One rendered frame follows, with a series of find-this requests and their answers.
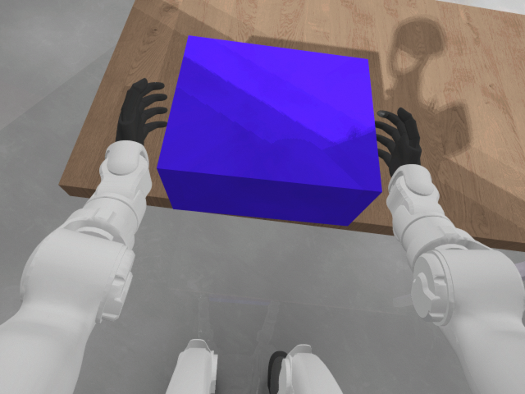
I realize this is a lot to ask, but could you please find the robot left shin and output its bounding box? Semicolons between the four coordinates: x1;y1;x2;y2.
177;339;211;362

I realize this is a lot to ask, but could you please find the table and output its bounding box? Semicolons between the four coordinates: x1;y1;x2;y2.
58;0;525;281

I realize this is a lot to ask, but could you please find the left robot hand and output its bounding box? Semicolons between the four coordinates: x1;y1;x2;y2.
116;78;167;145

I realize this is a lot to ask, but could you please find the robot right upper arm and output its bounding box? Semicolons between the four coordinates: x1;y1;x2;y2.
411;250;525;394

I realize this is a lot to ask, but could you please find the robot left forearm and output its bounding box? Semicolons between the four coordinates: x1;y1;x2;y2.
20;140;152;304

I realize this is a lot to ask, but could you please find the right robot hand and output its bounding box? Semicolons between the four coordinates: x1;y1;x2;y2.
375;108;422;177

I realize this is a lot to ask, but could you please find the robot shin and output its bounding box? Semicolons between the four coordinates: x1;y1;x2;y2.
177;339;211;362
277;344;312;394

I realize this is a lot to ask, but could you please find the robot right shin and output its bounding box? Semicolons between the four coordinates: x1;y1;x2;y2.
277;344;312;394

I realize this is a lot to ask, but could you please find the carton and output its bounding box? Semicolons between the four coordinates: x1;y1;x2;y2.
157;35;382;226

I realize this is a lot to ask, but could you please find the robot left upper arm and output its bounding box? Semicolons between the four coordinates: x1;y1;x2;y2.
0;228;135;394

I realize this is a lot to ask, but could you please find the robot right forearm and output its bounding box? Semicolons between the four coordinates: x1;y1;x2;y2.
386;164;525;317

